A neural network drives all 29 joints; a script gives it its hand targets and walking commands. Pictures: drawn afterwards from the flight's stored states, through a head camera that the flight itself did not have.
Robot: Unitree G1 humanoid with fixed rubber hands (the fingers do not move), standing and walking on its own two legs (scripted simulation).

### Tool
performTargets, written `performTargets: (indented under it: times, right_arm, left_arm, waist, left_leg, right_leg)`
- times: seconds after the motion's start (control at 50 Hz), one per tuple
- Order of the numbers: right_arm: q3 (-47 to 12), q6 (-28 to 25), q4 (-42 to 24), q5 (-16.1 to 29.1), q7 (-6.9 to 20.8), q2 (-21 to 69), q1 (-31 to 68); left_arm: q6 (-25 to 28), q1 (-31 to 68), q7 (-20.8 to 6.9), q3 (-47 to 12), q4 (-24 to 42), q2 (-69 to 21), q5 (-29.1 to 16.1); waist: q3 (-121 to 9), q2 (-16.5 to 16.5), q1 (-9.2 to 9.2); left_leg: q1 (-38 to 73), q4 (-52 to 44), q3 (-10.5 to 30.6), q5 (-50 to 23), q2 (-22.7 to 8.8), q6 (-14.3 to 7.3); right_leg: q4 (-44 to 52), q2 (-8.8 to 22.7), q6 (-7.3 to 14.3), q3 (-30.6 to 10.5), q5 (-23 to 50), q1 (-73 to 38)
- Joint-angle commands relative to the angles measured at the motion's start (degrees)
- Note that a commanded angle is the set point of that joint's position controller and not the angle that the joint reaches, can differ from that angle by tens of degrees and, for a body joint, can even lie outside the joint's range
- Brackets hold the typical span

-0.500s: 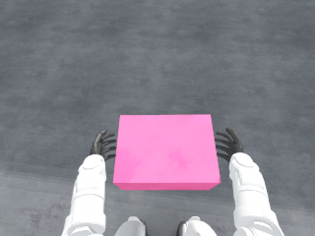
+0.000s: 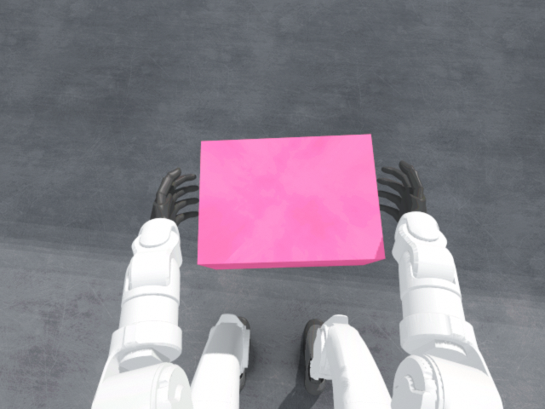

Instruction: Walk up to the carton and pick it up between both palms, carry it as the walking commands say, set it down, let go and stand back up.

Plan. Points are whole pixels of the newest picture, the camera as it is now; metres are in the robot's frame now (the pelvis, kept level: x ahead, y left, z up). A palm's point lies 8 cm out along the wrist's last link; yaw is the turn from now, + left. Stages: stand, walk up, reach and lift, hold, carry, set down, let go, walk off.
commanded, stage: set down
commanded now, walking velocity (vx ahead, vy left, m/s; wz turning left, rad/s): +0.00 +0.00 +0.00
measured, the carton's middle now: (287, 207) +0.43 +0.00 -0.17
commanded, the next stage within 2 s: none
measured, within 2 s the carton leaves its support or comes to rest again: neither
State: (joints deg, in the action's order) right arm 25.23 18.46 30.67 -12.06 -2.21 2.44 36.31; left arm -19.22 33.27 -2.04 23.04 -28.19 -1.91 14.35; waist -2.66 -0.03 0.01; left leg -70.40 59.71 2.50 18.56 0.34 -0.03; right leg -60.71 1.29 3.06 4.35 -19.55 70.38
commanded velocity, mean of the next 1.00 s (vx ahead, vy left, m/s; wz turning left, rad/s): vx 0.00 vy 0.00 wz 0.00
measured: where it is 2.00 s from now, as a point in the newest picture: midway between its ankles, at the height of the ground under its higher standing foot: (275, 368)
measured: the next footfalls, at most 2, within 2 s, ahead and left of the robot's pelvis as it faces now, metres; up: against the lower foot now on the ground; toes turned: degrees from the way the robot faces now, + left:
none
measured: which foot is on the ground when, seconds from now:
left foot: down 0.00-1.00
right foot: down 0.00-1.00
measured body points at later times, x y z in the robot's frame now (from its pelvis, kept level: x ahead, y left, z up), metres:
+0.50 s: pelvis -0.02 -0.01 -0.08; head +0.23 -0.02 +0.29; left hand +0.43 +0.18 -0.17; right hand +0.43 -0.19 -0.17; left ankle +0.08 +0.14 -0.64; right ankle +0.07 -0.09 -0.64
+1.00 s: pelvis -0.03 +0.01 -0.15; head +0.27 -0.01 +0.19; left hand +0.46 +0.18 -0.27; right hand +0.45 -0.19 -0.27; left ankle +0.08 +0.14 -0.64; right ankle +0.07 -0.09 -0.64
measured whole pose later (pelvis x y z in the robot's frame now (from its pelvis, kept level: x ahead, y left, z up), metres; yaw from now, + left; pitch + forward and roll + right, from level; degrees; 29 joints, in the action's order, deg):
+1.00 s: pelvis -0.03 +0.01 -0.15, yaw -3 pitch +48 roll +0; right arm 23.1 19.6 34.3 -7.5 -5.5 -3.4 54.6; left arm -21.6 51.7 0.9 24.3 -30.7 4.3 10.9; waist -6.8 -0.3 -0.2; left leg -113.0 91.3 3.3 25.9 1.5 1.0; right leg -90.9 0.2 2.7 2.8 -25.1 113.4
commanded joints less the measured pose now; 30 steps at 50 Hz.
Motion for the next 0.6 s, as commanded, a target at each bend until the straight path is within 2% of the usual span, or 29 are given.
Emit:
performTargets:
  times: [0.0, 0.02, 0.04, 0.06, 0.08, 0.1, 0.12, 0.14, 0.16, 0.18, 0.2, 0.22, 0.24, 0.26, 0.28, 0.3, 0.32, 0.34, 0.36, 0.38, 0.4, 0.44, 0.46, 0.48, 0.5, 0.52, 0.54, 0.56, 0.58]
  right_arm:
    - [-33.86, -2.08, 2.72, 10.82, 22.51, 50.9, 38.33]
    - [-33.88, -1.9, 2.2, 10.84, 22.56, 51.62, 38.68]
    - [-34.09, -1.73, 2.41, 11.21, 22.25, 52.51, 39.37]
    - [-35.53, -1.83, 1.28, 11.82, 22.15, 53.36, 41.16]
    - [-35.01, -1.82, 0.47, 11.86, 22.09, 50.8, 43.85]
    - [-34.8, -1.46, 1.71, 11.94, 22.21, 51.31, 43.42]
    - [-33.42, -1.4, 2.48, 11.77, 22.17, 50.87, 43.5]
    - [-33.29, -1.05, 2.83, 11.67, 22.51, 51.41, 44.93]
    - [-33.8, -0.84, 3.02, 12.64, 22.65, 50.8, 45.52]
    - [-33.53, -0.61, 3.56, 12.4, 22.2, 51.45, 43.41]
    - [-33.88, -0.14, 2.85, 12.13, 21.46, 52.18, 46.07]
    - [-35.16, -0.22, 1.32, 12.66, 21.19, 51.53, 48.12]
    - [-35.62, 0.05, 0.48, 12.21, 21.07, 52.89, 46.15]
    - [-37.44, -0.06, -1.17, 13.58, 20.96, 53.69, 49.01]
    - [-38.06, 0.29, -1.27, 13.52, 20.7, 53.18, 49.26]
    - [-37.02, 0.78, 0.95, 13.54, 20.61, 53.05, 48.29]
    - [-37.05, 0.98, 0.38, 13.24, 20.33, 52.42, 48.28]
    - [-37.07, 1.26, 0.18, 13.0, 20.17, 52.8, 48.72]
    - [-37.07, 0.89, 0.11, 12.9, 19.97, 52.73, 50.61]
    - [-36.27, 1.12, 2.09, 12.97, 20.31, 53.66, 48.97]
    - [-35.73, 0.82, 0.1, 12.85, 20.09, 50.98, 50.96]
    - [-35.87, 1.38, 2.41, 12.33, 19.0, 51.23, 51.13]
    - [-35.69, 1.29, 0.82, 12.23, 18.65, 51.03, 51.31]
    - [-35.5, 1.35, 2.58, 11.82, 18.79, 52.73, 47.96]
    - [-35.13, 1.48, 2.67, 12.15, 18.51, 49.83, 49.42]
    - [-35.47, 1.19, 3.42, 12.81, 18.62, 49.83, 50.73]
    - [-37.26, 0.45, -0.22, 14.4, 18.77, 48.93, 54.47]
    - [-37.44, 0.41, 1.58, 14.29, 18.65, 50.29, 52.02]
    - [-37.44, 0.14, 0.57, 14.82, 18.37, 50.39, 54.69]
  left_arm:
    - [2.69, 39.34, -18.05, -28.13, 1.81, -48.73, -10.66]
    - [2.96, 43.53, -18.33, -29.63, 4.56, -47.92, -11.83]
    - [3.29, 43.36, -18.2, -29.21, 4.14, -47.18, -11.49]
    - [3.55, 46.56, -18.48, -30.06, 5.83, -46.61, -12.6]
    - [2.83, 46.54, -18.61, -29.91, 4.46, -47.27, -12.66]
    - [2.71, 45.33, -18.37, -29.01, 2.42, -47.71, -12.71]
    - [2.05, 43.52, -18.05, -26.82, 1.17, -46.71, -10.52]
    - [2.1, 46.81, -18.0, -28.11, 2.74, -47.11, -11.47]
    - [2.3, 48.88, -17.88, -28.66, 3.88, -45.54, -12.22]
    - [2.39, 51.12, -17.86, -30.56, 6.19, -45.75, -12.92]
    - [2.0, 52.31, -18.64, -29.63, 4.43, -45.06, -13.83]
    - [1.81, 51.31, -18.88, -29.24, 2.72, -46.37, -13.78]
    - [1.87, 51.61, -19.05, -29.97, 5.82, -45.96, -13.67]
    - [2.1, 52.82, -19.12, -29.81, 5.54, -45.41, -14.26]
    - [1.95, 52.6, -19.22, -30.33, 5.1, -45.57, -15.22]
    - [1.64, 53.11, -19.29, -29.45, 4.23, -44.6, -14.58]
    - [1.3, 51.23, -19.68, -28.44, 2.87, -43.83, -14.34]
    - [0.98, 54.13, -19.77, -30.23, 3.39, -44.67, -15.64]
    - [1.2, 54.57, -19.76, -29.8, 2.49, -45.16, -15.11]
    - [1.38, 53.41, -19.41, -28.71, 2.39, -45.13, -13.91]
    - [1.27, 54.1, -19.25, -28.2, 1.09, -43.55, -13.88]
    - [1.31, 53.14, -19.9, -24.52, -1.5, -41.37, -13.63]
    - [1.56, 55.49, -19.83, -26.63, 0.44, -41.05, -14.73]
    - [1.45, 54.24, -20.07, -27.07, -0.59, -40.7, -14.38]
    - [0.89, 52.17, -20.03, -25.52, -2.93, -42.34, -14.68]
    - [1.76, 54.22, -19.86, -24.9, -0.93, -39.1, -13.69]
    - [2.05, 55.96, -19.3, -26.5, 0.5, -40.23, -15.12]
    - [2.06, 55.84, -19.03, -26.65, 0.63, -39.92, -14.3]
    - [2.32, 56.91, -19.06, -27.1, 0.3, -39.38, -15.28]
  waist:
    - [-53.08, -0.83, -1.85]
    - [-55.21, 0.37, -0.42]
    - [-55.0, 0.7, -1.4]
    - [-57.92, 1.78, -0.32]
    - [-58.23, 0.32, -0.64]
    - [-56.01, 0.34, -1.31]
    - [-54.72, -0.5, -2.7]
    - [-57.26, -1.55, -2.4]
    - [-60.38, -1.08, -2.14]
    - [-62.56, -1.47, -0.32]
    - [-61.91, 1.49, -0.23]
    - [-62.51, 0.6, -1.06]
    - [-67.66, 0.27, -1.12]
    - [-69.01, 1.07, -2.37]
    - [-69.68, 1.74, -1.62]
    - [-66.49, 1.24, -1.99]
    - [-67.24, 2.38, -2.11]
    - [-67.71, 1.87, -1.09]
    - [-66.81, 0.57, -2.13]
    - [-64.78, -0.52, -3.27]
    - [-63.87, 0.11, -2.99]
    - [-61.54, 3.34, -3.5]
    - [-65.66, 1.95, -2.44]
    - [-64.09, 2.52, -1.64]
    - [-63.06, 2.89, -2.11]
    - [-62.87, 2.33, -4.84]
    - [-67.45, 1.19, -3.94]
    - [-67.03, 1.34, -5.52]
    - [-67.91, 0.54, -5.32]
  left_leg:
    - [11.78, 1.73, -1.22, -7.68, 5.81, -1.96]
    - [9.67, 2.13, -1.13, -6.96, 5.94, -2.09]
    - [7.7, 3.2, -1.65, -8.57, 5.87, -2.55]
    - [6.36, 5.12, -2.03, -7.66, 6.24, -2.56]
    - [4.97, 5.05, -2.2, -6.23, 6.29, -2.14]
    - [5.12, 5.21, -1.96, -5.9, 6.11, -2.22]
    - [4.13, 5.3, -2.69, -6.3, 6.55, -1.9]
    - [3.63, 5.53, -2.43, -2.74, 6.35, -1.56]
    - [4.21, 7.14, -2.47, -3.82, 6.09, -1.79]
    - [3.81, 8.09, -2.19, -4.68, 6.08, -1.75]
    - [-0.06, 9.29, -2.96, -3.26, 6.14, -2.16]
    - [-2.45, 10.47, -3.52, -2.48, 6.73, -1.99]
    - [-2.61, 10.9, -3.96, -4.91, 7.02, -2.13]
    - [-2.51, 11.48, -4.24, -5.11, 7.06, -2.35]
    - [-4.46, 12.4, -4.61, -3.8, 7.45, -2.09]
    - [-5.02, 13.28, -4.56, -4.59, 7.15, -2.33]
    - [-8.48, 14.01, -4.98, -4.3, 7.34, -2.03]
    - [-8.13, 13.51, -4.7, -3.7, 6.89, -2.01]
    - [-10.33, 14.66, -5.28, -2.28, 7.42, -1.63]
    - [-9.59, 14.27, -5.04, -3.97, 7.13, -1.85]
    - [-13.77, 15.56, -5.65, -2.8, 7.01, -1.52]
    - [-17.57, 18.0, -5.68, -1.55, 7.22, -1.96]
    - [-17.14, 17.55, -5.4, -0.21, 7.14, -2.19]
    - [-17.2, 17.65, -5.38, -1.55, 7.37, -1.96]
    - [-17.72, 18.04, -5.56, -2.17, 7.07, -1.37]
    - [-19.72, 19.16, -6.26, -2.12, 7.06, -1.74]
    - [-16.01, 19.69, -5.62, -3.09, 6.88, -1.9]
    - [-16.95, 20.04, -6.28, -4.22, 7.24, -1.64]
    - [-20.16, 21.15, -6.72, -3.75, 7.54, -1.37]
  right_leg:
    - [-0.83, -7.44, -1.55, -8.6, 7.6, -14.37]
    - [-1.25, -7.99, -1.64, -8.15, 8.97, -16.0]
    - [-2.37, -7.62, -2.12, -8.8, 10.45, -14.7]
    - [-2.9, -7.92, -2.34, -8.93, 9.29, -15.46]
    - [-4.1, -8.05, -2.11, -8.04, 7.97, -14.12]
    - [-5.12, -7.81, -2.03, -7.6, 7.07, -11.4]
    - [-5.39, -8.29, -2.26, -7.4, 7.24, -9.49]
    - [-6.8, -8.68, -1.99, -6.76, 3.99, -8.68]
    - [-7.27, -8.35, -2.03, -7.32, 4.69, -9.19]
    - [-8.01, -8.68, -2.0, -7.36, 5.94, -9.47]
    - [-7.97, -8.41, -2.72, -8.09, 4.54, -11.61]
    - [-8.55, -8.21, -2.48, -9.17, 3.76, -12.08]
    - [-9.47, -8.23, -2.76, -9.0, 6.3, -14.14]
    - [-10.35, -8.49, -2.89, -9.21, 6.62, -14.54]
    - [-11.28, -8.64, -3.16, -8.33, 6.05, -15.14]
    - [-10.77, -7.88, -3.16, -10.29, 5.39, -13.03]
    - [-10.29, -7.99, -2.92, -10.71, 6.66, -15.38]
    - [-11.97, -8.2, -2.96, -9.58, 6.8, -14.04]
    - [-12.53, -8.28, -2.95, -9.8, 3.94, -11.23]
    - [-13.47, -8.18, -3.09, -9.35, 6.76, -9.4]
    - [-13.78, -8.44, -2.88, -9.7, 6.92, -9.22]
    - [-13.22, -8.08, -3.57, -12.02, 3.0, -10.22]
    - [-14.73, -8.39, -3.55, -10.87, 2.84, -10.6]
    - [-14.88, -8.37, -3.91, -10.01, 5.72, -9.34]
    - [-15.56, -8.24, -3.89, -9.84, 6.35, -9.9]
    - [-16.26, -8.25, -4.09, -10.86, 5.67, -7.65]
    - [-18.01, -8.31, -3.98, -9.76, 5.02, -6.69]
    - [-17.42, -8.44, -3.96, -10.66, 7.13, -7.42]
    - [-18.29, -8.37, -3.84, -10.81, 8.27, -8.68]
